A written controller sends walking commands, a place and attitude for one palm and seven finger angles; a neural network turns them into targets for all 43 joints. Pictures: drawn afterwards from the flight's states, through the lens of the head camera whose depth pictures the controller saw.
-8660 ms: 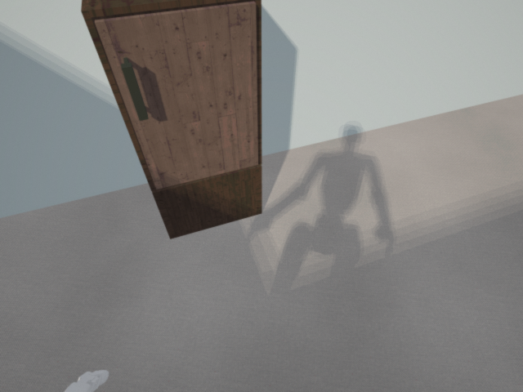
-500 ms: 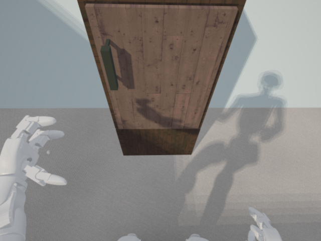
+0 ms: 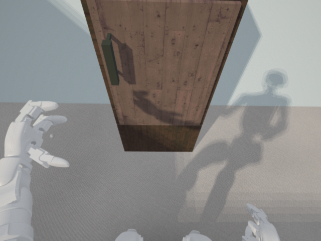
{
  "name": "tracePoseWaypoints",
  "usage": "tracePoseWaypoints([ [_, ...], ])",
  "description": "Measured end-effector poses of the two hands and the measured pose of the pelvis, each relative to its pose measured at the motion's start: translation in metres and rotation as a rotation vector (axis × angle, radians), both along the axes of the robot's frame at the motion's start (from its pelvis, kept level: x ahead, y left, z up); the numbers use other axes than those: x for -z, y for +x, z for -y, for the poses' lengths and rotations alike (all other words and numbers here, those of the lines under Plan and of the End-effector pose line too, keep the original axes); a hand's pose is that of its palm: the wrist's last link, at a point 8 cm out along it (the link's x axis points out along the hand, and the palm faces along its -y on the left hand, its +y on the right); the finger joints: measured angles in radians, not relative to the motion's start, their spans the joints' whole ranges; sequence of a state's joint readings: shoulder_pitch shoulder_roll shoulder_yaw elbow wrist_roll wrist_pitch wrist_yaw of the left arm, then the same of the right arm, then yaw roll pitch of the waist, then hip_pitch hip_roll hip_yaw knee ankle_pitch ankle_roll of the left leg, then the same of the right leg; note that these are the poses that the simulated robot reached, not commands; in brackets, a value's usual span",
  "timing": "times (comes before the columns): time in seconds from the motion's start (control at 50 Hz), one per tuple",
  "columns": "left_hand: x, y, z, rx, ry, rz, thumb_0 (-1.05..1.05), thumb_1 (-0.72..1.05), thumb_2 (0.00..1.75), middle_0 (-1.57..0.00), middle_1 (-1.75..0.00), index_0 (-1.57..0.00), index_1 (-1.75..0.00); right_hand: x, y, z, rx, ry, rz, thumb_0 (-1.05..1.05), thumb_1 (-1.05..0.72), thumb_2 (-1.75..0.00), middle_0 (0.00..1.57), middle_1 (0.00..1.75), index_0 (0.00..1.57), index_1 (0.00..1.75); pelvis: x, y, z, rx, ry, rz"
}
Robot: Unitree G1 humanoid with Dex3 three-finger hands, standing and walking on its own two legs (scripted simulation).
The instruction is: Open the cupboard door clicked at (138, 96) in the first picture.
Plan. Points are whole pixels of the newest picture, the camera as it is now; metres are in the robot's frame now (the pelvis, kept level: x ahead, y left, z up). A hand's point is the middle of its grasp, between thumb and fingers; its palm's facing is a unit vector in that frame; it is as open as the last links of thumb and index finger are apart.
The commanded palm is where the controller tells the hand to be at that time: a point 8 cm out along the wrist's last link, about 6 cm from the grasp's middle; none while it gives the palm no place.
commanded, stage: move the hooked fingers beside the handle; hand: left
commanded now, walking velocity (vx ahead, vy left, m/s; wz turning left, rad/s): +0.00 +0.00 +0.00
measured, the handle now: (112, 60) +0.62 +0.20 +0.05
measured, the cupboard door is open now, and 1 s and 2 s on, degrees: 0 0 0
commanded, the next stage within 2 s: none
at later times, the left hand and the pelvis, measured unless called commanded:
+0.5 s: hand (68, 108) +0.41 +0.27 +0.07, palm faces +0.05 -1.00 -0.02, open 14.0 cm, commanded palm +0.39 +0.31 +0.06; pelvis +0.01 +0.01 +0.00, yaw -2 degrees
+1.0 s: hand (78, 87) +0.49 +0.27 +0.06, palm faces +0.04 -1.00 -0.01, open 14.0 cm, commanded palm +0.48 +0.31 +0.06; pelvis -0.01 +0.02 -0.02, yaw -2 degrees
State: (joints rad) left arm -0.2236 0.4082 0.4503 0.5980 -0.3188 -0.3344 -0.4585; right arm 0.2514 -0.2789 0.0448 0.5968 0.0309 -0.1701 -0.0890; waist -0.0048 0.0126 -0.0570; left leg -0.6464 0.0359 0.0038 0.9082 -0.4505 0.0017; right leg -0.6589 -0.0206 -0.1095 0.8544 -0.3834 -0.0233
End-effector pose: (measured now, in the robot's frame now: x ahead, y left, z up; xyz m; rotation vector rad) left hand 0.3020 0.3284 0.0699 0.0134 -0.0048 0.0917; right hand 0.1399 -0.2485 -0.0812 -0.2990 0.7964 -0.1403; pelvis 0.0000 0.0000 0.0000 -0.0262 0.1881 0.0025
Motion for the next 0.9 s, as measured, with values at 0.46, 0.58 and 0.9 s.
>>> tracePoseWaypoints([
  [0.46,0.001,0.078,0.006,0.031,0.007,-0.003,-0.01,-0.50,0.30,-0.30,-1.20,-0.29,-1.20,0.015,-0.070,0.003,0.128,-0.014,-0.242,0.01,-0.91,-0.89,0.20,0.30,0.20,0.30,0.002,0.007,-0.013,0.030,-0.005,-0.065],
  [0.58,0.000,0.097,0.017,0.063,-0.007,-0.004,-0.01,-0.50,0.30,-0.30,-1.20,-0.29,-1.20,0.018,-0.077,0.002,0.144,-0.013,-0.270,0.01,-0.91,-0.89,0.20,0.30,0.20,0.30,0.004,0.006,-0.016,0.030,-0.007,-0.077],
  [0.9,0.000,0.142,0.007,0.031,0.008,-0.016,-0.01,-0.50,0.30,-0.30,-1.20,-0.29,-1.20,0.027,-0.119,0.005,0.189,-0.036,-0.410,0.01,-0.91,-0.89,0.20,0.30,0.20,0.30,0.015,-0.005,-0.015,0.033,-0.016,-0.129],
])
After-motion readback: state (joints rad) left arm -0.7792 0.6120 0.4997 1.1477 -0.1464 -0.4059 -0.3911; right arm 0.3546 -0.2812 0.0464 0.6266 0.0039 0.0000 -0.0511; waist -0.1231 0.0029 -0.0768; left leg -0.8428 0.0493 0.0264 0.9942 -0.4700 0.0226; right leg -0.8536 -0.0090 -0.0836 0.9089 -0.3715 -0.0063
